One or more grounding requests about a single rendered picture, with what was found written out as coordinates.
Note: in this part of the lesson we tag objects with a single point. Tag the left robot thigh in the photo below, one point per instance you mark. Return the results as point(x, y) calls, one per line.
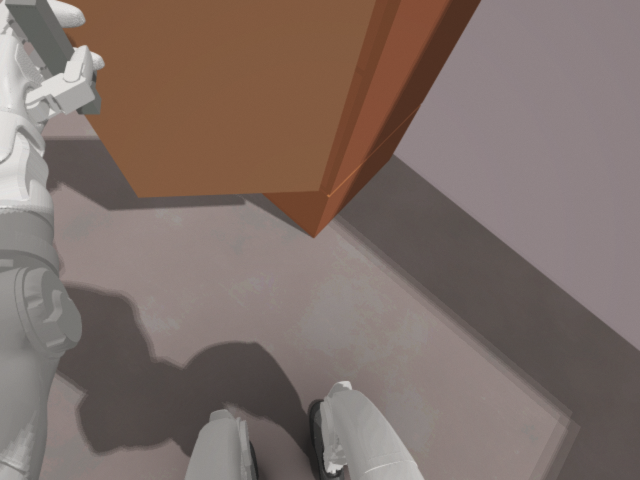
point(221, 451)

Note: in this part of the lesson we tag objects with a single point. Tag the left robot hand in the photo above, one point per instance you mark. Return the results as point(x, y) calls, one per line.
point(20, 73)

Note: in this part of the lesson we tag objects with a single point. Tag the robot right foot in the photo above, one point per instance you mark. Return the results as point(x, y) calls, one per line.
point(315, 421)

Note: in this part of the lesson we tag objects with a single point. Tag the left robot upper arm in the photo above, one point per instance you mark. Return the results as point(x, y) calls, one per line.
point(38, 323)

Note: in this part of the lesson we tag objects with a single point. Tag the handle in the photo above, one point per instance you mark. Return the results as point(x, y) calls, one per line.
point(43, 30)

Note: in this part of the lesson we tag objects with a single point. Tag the cupboard door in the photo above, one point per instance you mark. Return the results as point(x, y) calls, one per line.
point(214, 97)

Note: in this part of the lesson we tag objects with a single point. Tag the left robot forearm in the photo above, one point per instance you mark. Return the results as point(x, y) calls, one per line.
point(26, 206)

